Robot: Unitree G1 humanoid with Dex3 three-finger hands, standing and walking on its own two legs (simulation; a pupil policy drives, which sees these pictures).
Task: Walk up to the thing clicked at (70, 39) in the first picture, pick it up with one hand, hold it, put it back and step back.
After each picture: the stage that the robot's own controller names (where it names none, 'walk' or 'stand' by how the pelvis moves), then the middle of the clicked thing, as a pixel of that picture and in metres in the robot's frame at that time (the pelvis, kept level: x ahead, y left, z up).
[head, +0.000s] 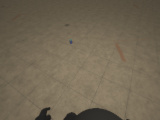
stand; (71, 41) +1.72 +0.46 -0.72
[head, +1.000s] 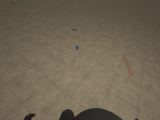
walk; (77, 47) +1.62 +0.19 -0.69
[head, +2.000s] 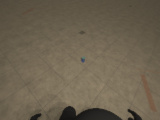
walk; (83, 59) +1.08 +0.05 -0.71
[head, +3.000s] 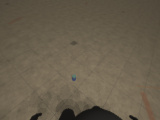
walk; (74, 77) +0.71 +0.16 -0.71
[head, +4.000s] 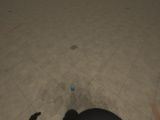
walk; (72, 87) +0.53 +0.20 -0.71
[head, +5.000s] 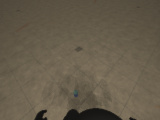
stand; (75, 93) +0.43 +0.18 -0.71
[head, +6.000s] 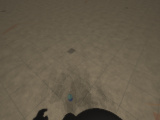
stand; (70, 97) +0.37 +0.21 -0.71
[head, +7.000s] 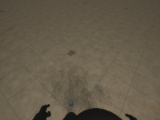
stand; (70, 102) +0.30 +0.19 -0.72
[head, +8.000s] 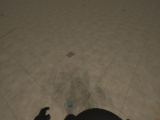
stand; (70, 104) +0.30 +0.21 -0.73
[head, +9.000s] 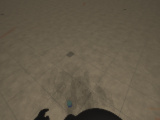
stand; (69, 104) +0.30 +0.22 -0.73
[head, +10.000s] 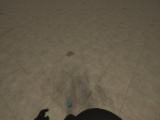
stand; (69, 104) +0.29 +0.22 -0.73
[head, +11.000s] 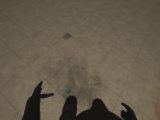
go down; (67, 89) +0.32 +0.21 -0.62
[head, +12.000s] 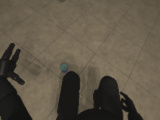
go down; (64, 68) +0.38 +0.22 -0.31
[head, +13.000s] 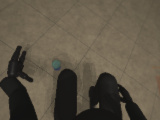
close in; (56, 65) +0.37 +0.24 -0.27
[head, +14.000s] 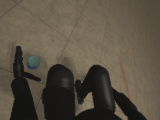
close in; (33, 63) +0.37 +0.25 -0.21
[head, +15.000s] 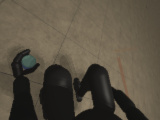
close; (28, 63) +0.36 +0.26 -0.22
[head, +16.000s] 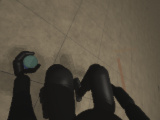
lift; (29, 63) +0.35 +0.26 -0.22
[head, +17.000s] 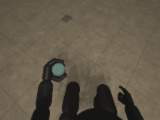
lift; (59, 72) +0.32 +0.20 +0.00
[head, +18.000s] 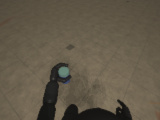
hold; (64, 75) +0.31 +0.17 +0.02
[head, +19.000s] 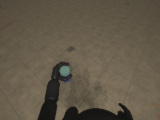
hold; (66, 74) +0.32 +0.17 +0.02
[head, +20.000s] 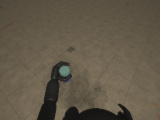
hold; (65, 74) +0.32 +0.17 +0.03
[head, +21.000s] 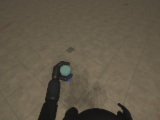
crouch; (66, 74) +0.33 +0.17 +0.02
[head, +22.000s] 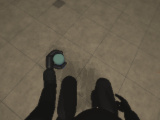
crouch; (60, 61) +0.40 +0.20 -0.09
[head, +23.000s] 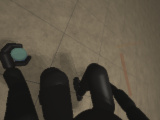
lower; (20, 56) +0.40 +0.29 -0.22
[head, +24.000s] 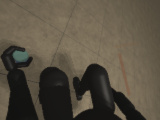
lower; (21, 58) +0.39 +0.29 -0.22
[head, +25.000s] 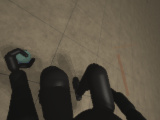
lower; (24, 59) +0.39 +0.28 -0.22
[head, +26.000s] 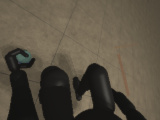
lower; (24, 59) +0.38 +0.28 -0.22
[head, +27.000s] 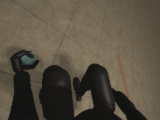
loosen; (28, 60) +0.38 +0.26 -0.22
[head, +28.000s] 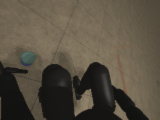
withdraw; (27, 59) +0.37 +0.25 -0.22
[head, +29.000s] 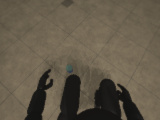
walk; (69, 69) +0.40 +0.20 -0.40
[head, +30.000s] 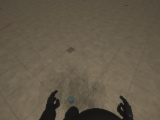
stand; (71, 100) +0.33 +0.18 -0.66
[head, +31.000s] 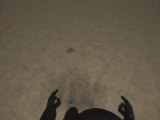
stand; (70, 100) +0.33 +0.19 -0.66
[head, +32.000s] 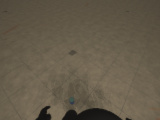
stand; (71, 100) +0.34 +0.18 -0.70
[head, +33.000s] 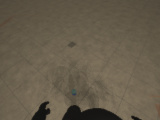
walk; (74, 92) +0.36 +0.17 -0.71
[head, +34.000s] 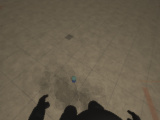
walk; (74, 79) +0.53 +0.13 -0.71
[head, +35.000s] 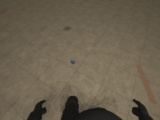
walk; (72, 61) +0.85 +0.27 -0.68
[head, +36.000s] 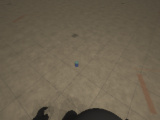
stand; (76, 64) +0.96 +0.21 -0.71
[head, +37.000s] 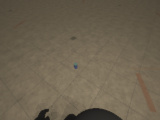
stand; (75, 65) +0.98 +0.24 -0.72
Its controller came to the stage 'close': yes
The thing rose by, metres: 0.72
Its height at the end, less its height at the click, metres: +0.00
